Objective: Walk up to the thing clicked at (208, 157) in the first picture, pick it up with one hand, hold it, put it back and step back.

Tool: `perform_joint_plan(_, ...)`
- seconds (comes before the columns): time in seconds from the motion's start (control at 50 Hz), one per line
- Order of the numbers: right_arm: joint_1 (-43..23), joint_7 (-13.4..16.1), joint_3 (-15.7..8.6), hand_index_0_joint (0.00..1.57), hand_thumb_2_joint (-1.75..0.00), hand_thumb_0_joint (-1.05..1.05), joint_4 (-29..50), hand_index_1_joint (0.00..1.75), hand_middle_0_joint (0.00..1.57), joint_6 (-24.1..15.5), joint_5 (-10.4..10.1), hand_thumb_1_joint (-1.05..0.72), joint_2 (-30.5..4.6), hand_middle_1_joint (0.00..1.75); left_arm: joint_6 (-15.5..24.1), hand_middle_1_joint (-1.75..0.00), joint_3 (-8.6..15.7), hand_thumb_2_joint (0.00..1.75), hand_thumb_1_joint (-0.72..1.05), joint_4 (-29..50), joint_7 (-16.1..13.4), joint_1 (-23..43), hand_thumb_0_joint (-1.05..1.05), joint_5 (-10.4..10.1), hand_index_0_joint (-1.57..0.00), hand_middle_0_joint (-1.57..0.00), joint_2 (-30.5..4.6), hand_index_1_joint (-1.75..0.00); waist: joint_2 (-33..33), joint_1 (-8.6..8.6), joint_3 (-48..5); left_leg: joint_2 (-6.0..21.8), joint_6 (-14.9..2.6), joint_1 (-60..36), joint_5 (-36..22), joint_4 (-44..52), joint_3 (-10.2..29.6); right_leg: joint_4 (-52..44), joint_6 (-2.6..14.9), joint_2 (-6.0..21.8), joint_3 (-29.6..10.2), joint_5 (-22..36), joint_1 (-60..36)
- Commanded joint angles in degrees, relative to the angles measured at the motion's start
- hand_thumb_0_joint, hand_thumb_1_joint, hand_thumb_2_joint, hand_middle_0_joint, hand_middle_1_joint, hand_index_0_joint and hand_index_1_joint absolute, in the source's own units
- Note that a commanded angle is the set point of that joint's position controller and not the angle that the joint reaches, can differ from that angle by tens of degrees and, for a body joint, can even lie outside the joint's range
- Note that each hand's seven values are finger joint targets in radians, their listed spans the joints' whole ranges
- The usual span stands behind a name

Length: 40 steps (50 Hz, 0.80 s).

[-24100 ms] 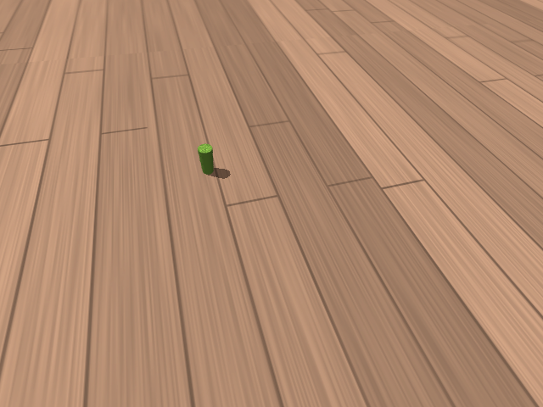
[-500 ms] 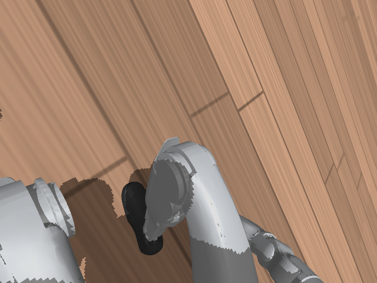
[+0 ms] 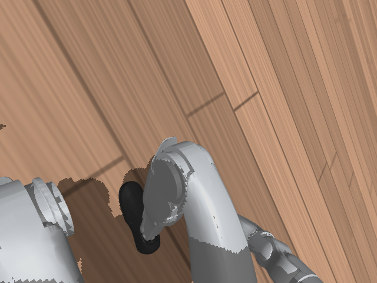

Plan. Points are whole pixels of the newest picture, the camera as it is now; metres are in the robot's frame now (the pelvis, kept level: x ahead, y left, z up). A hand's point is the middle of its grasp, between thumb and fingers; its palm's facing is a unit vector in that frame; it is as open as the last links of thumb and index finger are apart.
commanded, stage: withdraw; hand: left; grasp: from the side
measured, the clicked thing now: out of the picture +0.48 +0.32 -0.22
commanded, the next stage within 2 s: rise in 0.38 s
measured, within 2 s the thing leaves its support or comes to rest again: neither
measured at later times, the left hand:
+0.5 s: hand out of the picture +0.45 +0.39 -0.11, palm faces +0.43 -0.90 -0.08, open 17.6 cm
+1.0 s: hand out of the picture +0.32 +0.41 +0.01, palm faces +0.32 -0.81 -0.49, open 17.1 cm
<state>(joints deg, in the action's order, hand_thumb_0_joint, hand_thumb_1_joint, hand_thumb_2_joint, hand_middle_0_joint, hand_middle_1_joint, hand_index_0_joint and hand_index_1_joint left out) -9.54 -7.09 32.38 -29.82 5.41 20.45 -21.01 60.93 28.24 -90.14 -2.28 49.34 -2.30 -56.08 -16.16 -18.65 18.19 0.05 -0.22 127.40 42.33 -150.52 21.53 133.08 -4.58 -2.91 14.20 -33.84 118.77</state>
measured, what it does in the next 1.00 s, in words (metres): rises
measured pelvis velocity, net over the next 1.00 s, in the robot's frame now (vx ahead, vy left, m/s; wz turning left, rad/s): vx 0.01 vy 0.00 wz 0.17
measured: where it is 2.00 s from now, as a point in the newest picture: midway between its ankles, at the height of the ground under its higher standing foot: (98, 261)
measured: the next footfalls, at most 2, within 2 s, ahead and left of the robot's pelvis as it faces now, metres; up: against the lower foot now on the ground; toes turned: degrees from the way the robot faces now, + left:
none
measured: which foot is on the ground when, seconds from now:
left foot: down 0.00-1.00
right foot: down 0.00-1.00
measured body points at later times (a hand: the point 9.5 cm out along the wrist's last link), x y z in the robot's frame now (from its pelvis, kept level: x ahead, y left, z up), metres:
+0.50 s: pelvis +0.00 +0.00 +0.01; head +0.23 +0.19 +0.35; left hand +0.42 +0.44 -0.10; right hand +0.15 -0.25 -0.04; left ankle +0.07 +0.12 -0.27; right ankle +0.15 -0.13 -0.27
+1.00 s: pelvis +0.01 +0.00 +0.10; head +0.21 +0.10 +0.49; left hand +0.30 +0.45 +0.04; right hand +0.19 -0.23 -0.03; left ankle +0.07 +0.12 -0.27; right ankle +0.15 -0.13 -0.27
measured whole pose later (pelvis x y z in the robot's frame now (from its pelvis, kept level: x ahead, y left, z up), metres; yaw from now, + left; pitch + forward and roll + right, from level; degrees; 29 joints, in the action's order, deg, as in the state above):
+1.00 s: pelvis +0.01 +0.00 +0.10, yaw +10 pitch +33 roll -9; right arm 5.8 -3.6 3.5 -32.3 12.1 -0.6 -15.7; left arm 10.2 22.8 -39.6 2.2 22.2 5.4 -37.0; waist 1.0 -4.3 -6.8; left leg 1.3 -2.5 121.6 39.8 -127.3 5.2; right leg 120.2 -2.8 1.0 2.4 -36.1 118.0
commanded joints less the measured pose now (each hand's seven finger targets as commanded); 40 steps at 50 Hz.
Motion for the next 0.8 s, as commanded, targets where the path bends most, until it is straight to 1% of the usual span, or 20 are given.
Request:
perform_joint_plan(0.0,3.81,1.05,-6.71,0.20,-0.90,0.00,-1.02,0.30,0.20,1.09,0.44,-0.92,-21.48,0.30,3.71,-0.22,-0.38,0.15,-0.50,7.98,0.61,11.98,0.00,0.57,-0.31,-0.31,-7.70,-0.22,36.77,-8.42,-32.21,4.78,2.09,-26.08,-13.16,19.86,-3.41,-6.77,4.30,-2.17,6.23,12.31,-16.61)
perform_joint_plan(0.1,4.22,1.22,-6.43,0.20,-0.90,0.00,-0.66,0.30,0.20,1.18,0.34,-0.90,-21.73,0.30,4.32,-0.09,2.59,0.12,-0.52,10.24,0.09,13.18,0.00,-0.84,-0.13,-0.13,-11.26,-0.10,36.37,-7.48,-34.14,4.61,1.54,-24.71,-13.28,18.90,-4.28,-7.22,4.26,-2.36,5.68,12.54,-18.97)
perform_joint_plan(0.16,4.71,1.52,-6.60,0.20,-0.90,0.00,-0.81,0.30,0.20,1.58,0.21,-0.91,-21.88,0.30,4.02,-0.07,5.14,0.09,-0.53,13.70,0.46,13.56,0.00,-0.11,-0.11,-0.11,-16.39,-0.07,40.38,-6.27,-35.71,4.95,1.98,-26.66,-13.49,20.12,-4.34,-6.64,4.51,-2.27,5.54,12.08,-18.92)
perform_joint_plan(0.26,6.02,2.32,-8.82,0.20,-0.90,0.00,-0.78,0.30,0.20,2.54,-1.10,-0.92,-21.84,0.30,0.36,-0.03,9.19,0.03,-0.58,22.28,3.48,12.54,0.00,0.48,-0.08,-0.08,-22.26,-0.03,44.94,-2.88,-40.27,5.09,2.27,-28.95,-14.37,21.77,-5.99,-6.77,5.03,-1.88,3.97,11.59,-18.57)
perform_joint_plan(0.32,7.25,2.74,-10.82,0.20,-0.91,0.00,0.09,0.30,0.20,2.77,-2.60,-0.93,-21.66,0.30,-3.85,-0.03,8.63,0.01,-0.61,23.50,7.18,9.85,0.00,-0.86,-0.08,-0.08,-18.10,-0.03,45.05,-2.15,-41.56,4.96,2.41,-29.02,-15.73,23.08,-6.40,-6.54,5.20,-1.56,3.77,12.10,-17.49)
perform_joint_plan(0.34,7.79,2.77,-11.19,0.20,-0.90,0.00,-0.35,0.30,0.20,2.84,-3.19,-0.92,-20.84,0.30,-5.61,-0.03,6.30,0.00,-0.61,21.68,8.77,8.14,0.00,-1.37,-0.08,-0.08,-13.85,-0.02,43.03,-2.43,-40.59,4.82,2.24,-27.76,-14.42,23.60,-6.29,-6.76,5.23,-1.52,3.93,11.08,-16.11)
perform_joint_plan(0.38,9.36,3.13,-12.81,0.20,-0.90,0.00,-0.35,0.30,0.20,2.63,-4.53,-0.91,-20.79,0.30,-8.89,-0.05,4.92,0.02,-0.61,22.01,11.23,6.14,0.00,-2.13,-0.08,-0.07,-10.83,-0.04,40.56,-2.43,-39.63,4.69,1.93,-26.77,-13.86,23.97,-6.45,-7.46,5.14,-1.26,3.92,10.80,-14.48)
perform_joint_plan(0.4,10.07,3.22,-13.22,0.20,-0.90,0.00,-0.63,0.30,0.20,2.68,-5.20,-0.90,-20.58,0.30,-10.51,-0.04,2.12,0.01,-0.61,20.68,12.65,5.44,0.00,-2.21,-0.08,-0.07,-7.88,-0.03,39.00,-3.05,-38.47,4.55,1.71,-25.37,-12.23,24.50,-6.17,-7.64,5.20,-1.15,4.13,9.67,-12.96)
perform_joint_plan(0.46,11.66,3.62,-14.83,0.20,-0.89,0.00,-0.49,0.30,0.20,2.44,-7.01,-0.88,-20.15,0.30,-13.86,-0.05,0.55,0.01,-0.61,22.90,15.16,6.90,0.00,-3.51,-0.07,-0.04,-5.38,-0.03,35.33,-2.80,-38.24,4.10,0.88,-23.67,-10.81,24.30,-6.37,-8.78,5.20,-0.73,3.49,9.31,-11.98)
perform_joint_plan(0.48,11.71,3.59,-15.22,0.20,-0.90,0.00,-0.39,0.30,0.20,2.27,-7.55,-0.84,-19.80,0.30,-14.29,0.00,1.26,0.06,-0.53,25.19,15.50,9.33,0.00,-4.28,-0.04,-0.05,-6.01,-0.01,34.43,-2.44,-38.96,3.98,0.60,-22.81,-9.77,24.32,-6.31,-8.66,5.29,-0.68,3.20,8.37,-11.44)
perform_joint_plan(0.5,13.51,3.26,-18.33,0.20,-0.93,0.00,-2.26,0.30,0.20,3.00,-8.99,-0.92,-18.19,0.30,-18.13,-0.07,4.36,0.07,-0.57,20.89,12.09,5.38,0.00,4.78,-0.08,-0.09,-15.23,-0.07,38.54,2.92,-43.68,3.77,1.08,-27.78,-11.73,26.82,-8.35,-9.80,5.69,-0.23,1.64,7.68,-10.46)
perform_joint_plan(0.52,14.21,2.84,-18.20,0.20,-0.92,0.00,-1.49,0.30,0.20,3.42,-9.61,-0.96,-17.52,0.30,-19.84,-0.07,2.40,0.08,-0.57,23.05,10.86,9.29,0.00,4.44,-0.07,-0.08,-12.03,-0.07,39.55,0.77,-43.71,3.99,1.16,-27.18,-11.28,27.06,-8.07,-9.29,5.82,-0.31,1.63,7.25,-9.23)
perform_joint_plan(0.54,15.42,2.67,-18.94,0.20,-0.93,0.00,-1.59,0.30,0.20,3.58,-10.25,-0.97,-17.15,0.30,-21.08,-0.09,1.93,0.08,-0.58,24.18,10.66,10.15,0.00,4.59,-0.08,-0.09,-10.38,-0.09,39.02,0.69,-44.31,3.85,1.05,-27.19,-11.05,27.44,-8.16,-9.34,5.85,-0.18,1.40,7.23,-8.98)
perform_joint_plan(0.62,17.01,2.96,-22.29,0.20,-0.94,0.00,-0.17,0.30,0.20,5.16,-12.65,-1.01,-15.41,0.30,-26.48,-0.10,8.31,0.09,-0.61,40.86,7.85,13.13,0.00,7.90,-0.10,-0.11,-22.43,-0.11,48.27,7.53,-56.55,3.45,1.29,-34.32,-10.61,31.03,-10.69,-9.86,6.30,0.54,-1.84,5.79,-10.25)
perform_joint_plan(0.64,17.40,3.05,-23.72,0.20,-0.90,0.00,0.46,0.30,0.20,5.38,-13.06,-0.93,-15.86,0.30,-28.27,-0.10,8.68,0.17,-0.53,41.01,7.18,10.71,0.00,8.65,-0.08,-0.08,-22.63,-0.10,49.08,7.60,-57.43,3.34,1.32,-34.76,-10.49,31.69,-11.63,-9.97,6.32,0.54,-2.56,5.67,-10.71)
perform_joint_plan(0.66,18.35,2.86,-23.78,0.20,-0.90,0.00,-0.86,0.30,0.20,5.65,-13.44,-0.90,-14.13,0.30,-29.86,-0.09,5.96,0.16,-0.45,39.26,7.05,9.39,0.00,8.82,-0.07,-0.07,-17.86,-0.09,47.02,6.90,-53.90,3.06,1.09,-31.94,-8.15,32.31,-12.33,-10.72,6.38,0.28,-2.76,4.21,-9.72)
perform_joint_plan(0.68,17.96,3.05,-24.79,0.20,-0.90,0.00,-0.56,0.30,0.20,5.62,-13.98,-0.90,-14.11,0.30,-31.22,-0.08,7.03,0.14,-0.40,39.69,6.46,6.78,0.00,8.89,-0.07,-0.07,-17.19,-0.08,46.11,8.29,-52.36,2.91,0.95,-30.90,-6.93,33.43,-12.80,-11.20,6.60,0.43,-3.04,3.57,-8.85)
perform_joint_plan(0.7,18.51,3.22,-25.52,0.20,-0.90,0.00,-0.57,0.30,0.20,5.65,-14.41,-0.90,-13.60,0.30,-32.61,-0.08,6.61,0.14,-0.41,39.71,6.03,4.89,0.00,8.99,-0.07,-0.07,-15.10,-0.08,45.34,8.30,-51.91,2.76,0.91,-30.32,-6.96,34.02,-13.07,-11.72,6.62,0.37,-3.20,3.62,-8.68)
perform_joint_plan(0.74,19.48,3.38,-27.36,0.20,-0.90,0.00,-0.39,0.30,0.20,5.77,-15.41,-0.90,-12.87,0.30,-35.59,-0.07,5.80,0.10,-0.48,42.39,5.66,1.14,0.00,9.17,-0.06,-0.06,-11.46,-0.07,44.87,10.10,-55.20,2.58,1.19,-33.53,-9.84,35.46,-13.32,-12.49,6.80,0.80,-3.75,4.87,-7.84)
perform_joint_plan(0.78,20.64,3.34,-29.51,0.20,-0.90,0.00,0.13,0.30,0.20,5.88,-16.61,-0.90,-11.88,0.30,-38.58,-0.07,1.87,0.10,-0.47,44.43,5.72,-4.91,0.00,8.69,-0.06,-0.06,-3.19,-0.07,43.44,10.61,-56.96,2.46,1.41,-35.99,-11.22,37.74,-13.25,-13.56,7.00,1.08,-4.19,4.59,-6.41)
